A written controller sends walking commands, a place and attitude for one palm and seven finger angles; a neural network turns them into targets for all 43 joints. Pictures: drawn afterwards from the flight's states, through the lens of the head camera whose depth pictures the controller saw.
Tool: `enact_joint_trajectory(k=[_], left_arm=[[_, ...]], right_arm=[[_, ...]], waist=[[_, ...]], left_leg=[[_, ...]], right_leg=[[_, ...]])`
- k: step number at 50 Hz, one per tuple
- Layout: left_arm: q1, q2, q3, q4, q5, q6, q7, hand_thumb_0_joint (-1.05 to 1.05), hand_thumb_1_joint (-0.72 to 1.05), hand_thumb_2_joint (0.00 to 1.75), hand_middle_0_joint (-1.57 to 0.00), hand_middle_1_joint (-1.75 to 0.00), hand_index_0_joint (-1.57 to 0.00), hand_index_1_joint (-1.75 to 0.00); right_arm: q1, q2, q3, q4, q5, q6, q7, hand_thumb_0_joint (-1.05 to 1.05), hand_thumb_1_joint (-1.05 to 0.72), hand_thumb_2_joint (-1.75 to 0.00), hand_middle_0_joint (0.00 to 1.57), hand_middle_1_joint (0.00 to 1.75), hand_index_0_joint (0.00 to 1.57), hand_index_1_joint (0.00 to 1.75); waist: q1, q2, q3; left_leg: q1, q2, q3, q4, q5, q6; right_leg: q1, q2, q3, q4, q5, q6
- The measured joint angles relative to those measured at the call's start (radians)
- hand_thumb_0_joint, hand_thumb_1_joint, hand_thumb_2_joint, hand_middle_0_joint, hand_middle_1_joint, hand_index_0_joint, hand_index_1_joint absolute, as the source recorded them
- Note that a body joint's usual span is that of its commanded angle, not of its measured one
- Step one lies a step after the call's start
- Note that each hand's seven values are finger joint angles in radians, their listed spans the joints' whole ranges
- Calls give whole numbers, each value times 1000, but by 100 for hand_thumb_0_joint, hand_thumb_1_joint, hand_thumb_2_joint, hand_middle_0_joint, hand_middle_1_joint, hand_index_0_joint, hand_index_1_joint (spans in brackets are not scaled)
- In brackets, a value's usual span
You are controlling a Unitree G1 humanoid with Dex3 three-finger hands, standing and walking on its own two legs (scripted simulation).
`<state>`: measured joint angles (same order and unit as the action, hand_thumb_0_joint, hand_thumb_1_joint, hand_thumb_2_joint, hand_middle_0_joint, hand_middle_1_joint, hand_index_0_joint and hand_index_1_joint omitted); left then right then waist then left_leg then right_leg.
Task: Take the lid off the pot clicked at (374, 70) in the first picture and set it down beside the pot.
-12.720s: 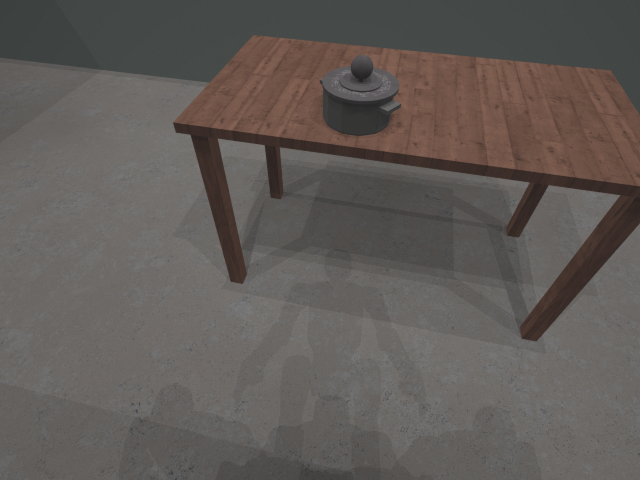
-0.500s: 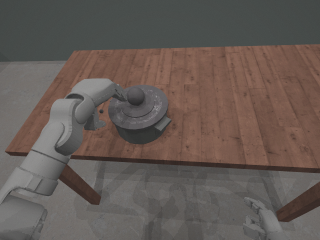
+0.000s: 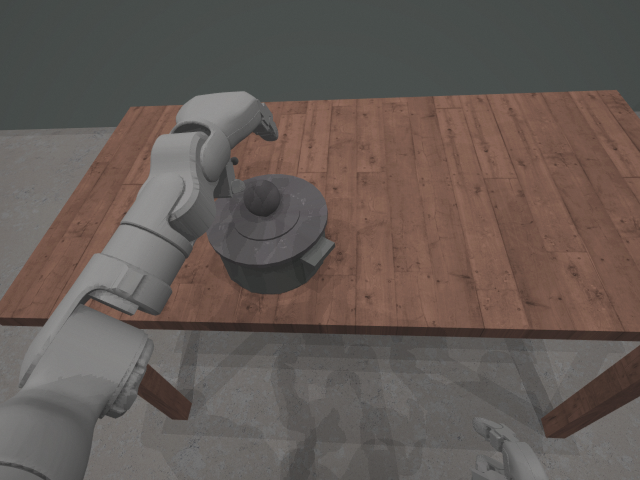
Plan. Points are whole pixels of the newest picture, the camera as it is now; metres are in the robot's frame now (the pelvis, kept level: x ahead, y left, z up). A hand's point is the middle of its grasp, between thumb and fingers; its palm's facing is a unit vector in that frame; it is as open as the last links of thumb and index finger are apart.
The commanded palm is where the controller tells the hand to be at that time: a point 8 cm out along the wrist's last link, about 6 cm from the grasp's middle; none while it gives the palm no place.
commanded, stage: move the open hand above the knob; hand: left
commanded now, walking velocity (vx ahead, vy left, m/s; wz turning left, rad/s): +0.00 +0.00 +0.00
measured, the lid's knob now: (261, 198) +0.48 +0.10 +0.08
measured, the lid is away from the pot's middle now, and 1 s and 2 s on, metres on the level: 0.00 0.00 0.01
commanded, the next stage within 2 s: lower the open fingers around the knob in 0.78 s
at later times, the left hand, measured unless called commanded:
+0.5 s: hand (245, 169) +0.46 +0.11 +0.16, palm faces -0.25 -0.06 -0.97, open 10.4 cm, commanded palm +0.44 +0.11 +0.23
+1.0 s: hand (245, 172) +0.46 +0.11 +0.15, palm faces -0.28 -0.07 -0.96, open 10.4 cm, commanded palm +0.44 +0.11 +0.22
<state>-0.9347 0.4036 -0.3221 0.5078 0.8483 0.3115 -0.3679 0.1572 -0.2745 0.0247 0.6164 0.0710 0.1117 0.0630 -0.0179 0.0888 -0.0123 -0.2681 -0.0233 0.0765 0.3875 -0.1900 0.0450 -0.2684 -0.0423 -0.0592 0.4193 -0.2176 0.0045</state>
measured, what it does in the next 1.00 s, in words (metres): stands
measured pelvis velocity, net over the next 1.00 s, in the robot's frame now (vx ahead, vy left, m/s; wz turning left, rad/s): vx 0.01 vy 0.00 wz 0.00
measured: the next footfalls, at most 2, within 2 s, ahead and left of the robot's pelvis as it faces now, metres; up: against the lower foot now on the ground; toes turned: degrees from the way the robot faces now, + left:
none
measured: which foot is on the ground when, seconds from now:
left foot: down 0.00-1.00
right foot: down 0.00-1.00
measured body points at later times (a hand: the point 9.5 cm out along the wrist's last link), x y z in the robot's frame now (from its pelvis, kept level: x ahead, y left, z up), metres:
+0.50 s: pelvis +0.01 +0.00 +0.00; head +0.04 -0.04 +0.45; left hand +0.46 +0.11 +0.21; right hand +0.14 -0.25 -0.13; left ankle +0.00 +0.09 -0.74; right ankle -0.01 -0.12 -0.74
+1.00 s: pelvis +0.01 +0.00 +0.00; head +0.04 -0.04 +0.45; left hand +0.47 +0.11 +0.20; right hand +0.16 -0.24 -0.13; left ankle +0.00 +0.09 -0.74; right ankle -0.01 -0.12 -0.74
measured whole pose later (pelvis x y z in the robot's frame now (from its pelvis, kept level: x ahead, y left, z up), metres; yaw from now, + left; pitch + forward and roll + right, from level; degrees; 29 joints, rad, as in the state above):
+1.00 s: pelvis +0.01 +0.00 +0.00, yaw +0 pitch +4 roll +0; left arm -0.96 0.35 -0.35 0.62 0.85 0.35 -0.38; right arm 0.16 -0.28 0.03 0.62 0.07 0.14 0.06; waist -0.03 0.08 -0.02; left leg -0.27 -0.02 0.07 0.39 -0.20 0.04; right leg -0.26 -0.04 -0.06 0.42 -0.23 0.01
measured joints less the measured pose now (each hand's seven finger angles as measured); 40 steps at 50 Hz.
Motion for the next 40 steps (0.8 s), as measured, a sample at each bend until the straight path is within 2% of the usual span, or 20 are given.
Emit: enact_joint_trajectory(k=[4, 7, 11, 14, 17, 22, 27, 34, 37, 40], left_arm=[[-3, -29, -8, 79, 18, 27, -16, 0, -32, 140, -81, -8, -81, -8], [4, -19, -28, 55, 5, 18, -38, 0, -32, 140, -81, -8, -81, -8], [-30, -14, -7, 61, -4, -22, -17, 0, -32, 140, -82, -8, -82, -8], [-68, -23, 23, 132, 7, -11, 8, 0, -32, 140, -81, -8, -82, -8], [-48, -21, 32, 145, 20, 11, 8, 1, -32, 140, -81, -8, -81, -8], [35, -8, -11, 14, 13, 4, -24, 0, -32, 140, -81, -8, -81, -8], [-18, -19, -11, 67, -7, 2, -12, 0, -32, 140, -81, -8, -82, -8], [-19, -41, -41, 49, 17, 19, -5, 0, -32, 140, -81, -8, -81, -8], [-23, -54, -36, 85, 5, 24, -13, 0, -32, 140, -81, -8, -81, -8], [-28, -40, -37, 73, -2, 18, -17, 0, -32, 140, -81, -8, -82, -8]], right_arm=[[15, -10, 2, 9, 4, 25, 3, 1, -90, -89, 20, 30, 20, 30], [29, -13, -6, 5, -3, 11, -11, 1, -90, -89, 20, 30, 20, 30], [44, -13, -12, 12, -10, -14, -24, 1, -90, -89, 19, 30, 20, 30], [48, -12, -9, 23, -6, -6, -20, 1, -91, -90, 19, 30, 20, 30], [57, -15, -10, 15, -3, 7, -8, 1, -91, -90, 19, 30, 20, 30], [63, -18, -25, -4, -6, 10, -5, 1, -90, -90, 19, 30, 20, 30], [23, -8, -11, 12, -1, 3, -16, 1, -91, -90, 19, 30, 20, 30], [1, -5, -15, -1, 0, 13, 1, 1, -90, -90, 19, 30, 20, 30], [-16, -3, -2, 7, 3, 22, -7, 1, -90, -89, 19, 30, 20, 30], [-18, 4, 0, 0, -1, 9, -16, 1, -90, -89, 20, 30, 20, 30]], waist=[[-13, 0, -6], [-23, 0, 4], [-27, -3, 3], [-29, -11, -5], [-31, -11, -12], [-21, 5, -8], [-12, -8, 2], [-3, -2, -11], [-6, -3, -7], [-9, -7, -2]], left_leg=[[0, -1, 3, 3, -6, 2], [-4, 1, 3, 13, -12, 4], [-8, 3, 7, 17, -18, 4], [-7, 4, 14, 7, -15, 2], [-7, 5, 16, 0, -13, 1], [-2, 4, 6, 12, -22, 3], [0, 4, 1, 12, -19, 2], [-11, -1, -7, 13, -16, 1], [-1, -1, -7, 10, -16, 2], [-1, 0, -5, 9, -15, 1]], right_leg=[[-2, -1, 4, 5, -5, 3], [-4, 1, 4, 9, -8, 3], [-7, 3, 9, 8, -9, 2], [-13, 4, 15, 6, -8, 2], [-15, 5, 18, 2, -7, 2], [1, 5, 8, 0, -13, 3], [4, 4, 3, 1, -12, 1], [-5, -1, -4, 6, -14, 2], [4, -1, -4, 4, -15, 3], [3, 1, -2, 4, -14, 1]])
